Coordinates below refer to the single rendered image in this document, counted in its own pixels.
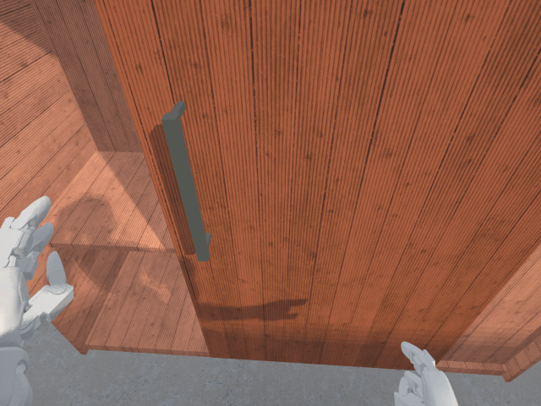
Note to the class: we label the right robot hand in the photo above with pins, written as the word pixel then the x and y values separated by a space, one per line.
pixel 432 389

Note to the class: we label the wardrobe door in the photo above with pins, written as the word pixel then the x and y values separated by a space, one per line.
pixel 369 170
pixel 510 322

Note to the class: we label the left robot hand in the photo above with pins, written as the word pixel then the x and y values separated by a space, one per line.
pixel 20 245

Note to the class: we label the left robot forearm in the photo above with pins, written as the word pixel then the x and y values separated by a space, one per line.
pixel 15 389

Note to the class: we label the handle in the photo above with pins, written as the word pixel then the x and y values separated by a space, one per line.
pixel 180 159

